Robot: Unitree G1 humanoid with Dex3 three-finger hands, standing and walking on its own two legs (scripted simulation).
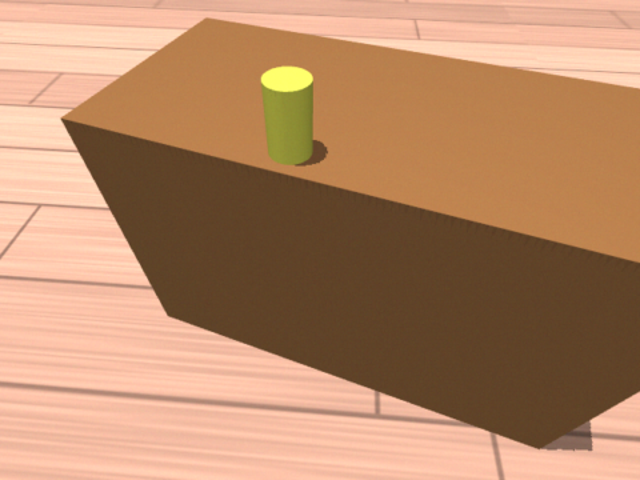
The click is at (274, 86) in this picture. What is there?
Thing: squat round
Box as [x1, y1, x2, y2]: [261, 66, 312, 164]
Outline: 277,67 268,70 261,77 268,153 270,157 277,162 284,164 295,164 306,160 310,156 312,151 312,77 310,73 301,68 289,66
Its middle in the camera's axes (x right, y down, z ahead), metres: -0.05 -0.21 +0.69
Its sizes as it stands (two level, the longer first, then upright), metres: 0.084 0.084 0.143
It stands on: a support 0.80 m high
